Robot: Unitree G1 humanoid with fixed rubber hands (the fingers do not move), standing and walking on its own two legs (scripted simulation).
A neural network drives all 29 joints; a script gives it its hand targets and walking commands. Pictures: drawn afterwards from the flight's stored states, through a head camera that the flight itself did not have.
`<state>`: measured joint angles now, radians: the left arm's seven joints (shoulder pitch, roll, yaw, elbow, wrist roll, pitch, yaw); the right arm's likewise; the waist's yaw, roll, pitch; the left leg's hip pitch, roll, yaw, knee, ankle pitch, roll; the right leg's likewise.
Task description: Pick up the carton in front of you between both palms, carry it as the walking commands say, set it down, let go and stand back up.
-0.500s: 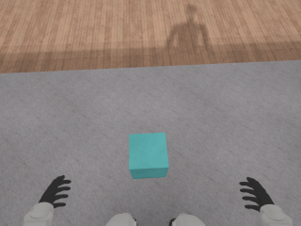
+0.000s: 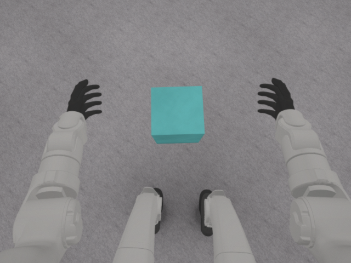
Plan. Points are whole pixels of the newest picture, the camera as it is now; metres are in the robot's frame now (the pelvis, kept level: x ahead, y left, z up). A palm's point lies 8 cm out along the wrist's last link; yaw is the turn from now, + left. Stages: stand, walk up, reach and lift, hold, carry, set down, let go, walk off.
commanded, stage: reach and lift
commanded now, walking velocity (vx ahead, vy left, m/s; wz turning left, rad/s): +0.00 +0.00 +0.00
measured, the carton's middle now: (177, 117) +0.53 +0.03 -0.56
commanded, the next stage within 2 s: none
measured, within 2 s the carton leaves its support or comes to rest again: neither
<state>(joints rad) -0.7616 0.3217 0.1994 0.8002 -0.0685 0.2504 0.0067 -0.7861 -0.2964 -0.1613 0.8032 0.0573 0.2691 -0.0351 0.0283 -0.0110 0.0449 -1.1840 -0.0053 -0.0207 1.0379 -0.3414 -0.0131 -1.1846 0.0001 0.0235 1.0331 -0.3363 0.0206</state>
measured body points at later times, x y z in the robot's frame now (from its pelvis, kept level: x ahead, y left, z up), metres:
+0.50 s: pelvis +0.01 +0.00 -0.04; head +0.35 +0.01 +0.25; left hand +0.55 +0.22 -0.17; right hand +0.57 -0.16 -0.17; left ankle +0.07 +0.12 -0.65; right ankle +0.07 -0.13 -0.65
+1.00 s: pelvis -0.03 -0.01 -0.25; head +0.34 +0.01 +0.00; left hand +0.53 +0.22 -0.41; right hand +0.55 -0.16 -0.41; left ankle +0.07 +0.12 -0.65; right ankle +0.07 -0.13 -0.65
